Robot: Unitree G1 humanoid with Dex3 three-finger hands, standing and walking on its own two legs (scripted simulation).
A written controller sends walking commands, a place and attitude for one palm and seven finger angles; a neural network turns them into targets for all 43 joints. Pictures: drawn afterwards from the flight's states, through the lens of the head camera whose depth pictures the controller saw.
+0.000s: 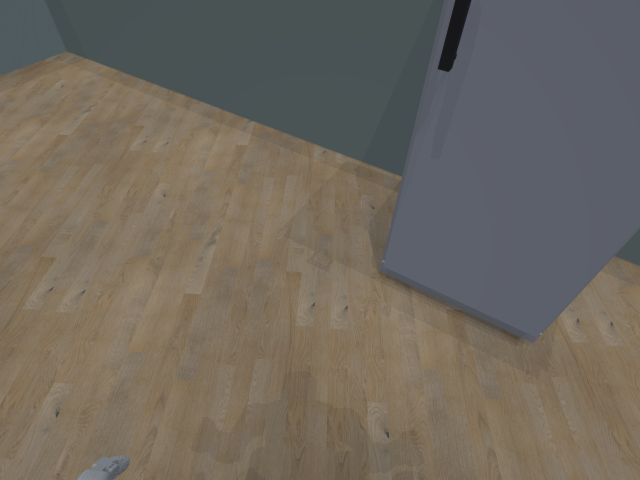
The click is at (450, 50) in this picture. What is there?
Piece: fridge door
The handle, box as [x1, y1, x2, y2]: [438, 0, 470, 71]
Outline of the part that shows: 470,0 455,0 438,66 439,69 448,71 452,66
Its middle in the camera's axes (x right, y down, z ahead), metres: +0.29 -0.49 +0.76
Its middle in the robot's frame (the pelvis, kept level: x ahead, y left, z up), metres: +0.93 -0.23 +0.26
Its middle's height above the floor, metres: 1.03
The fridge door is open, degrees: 0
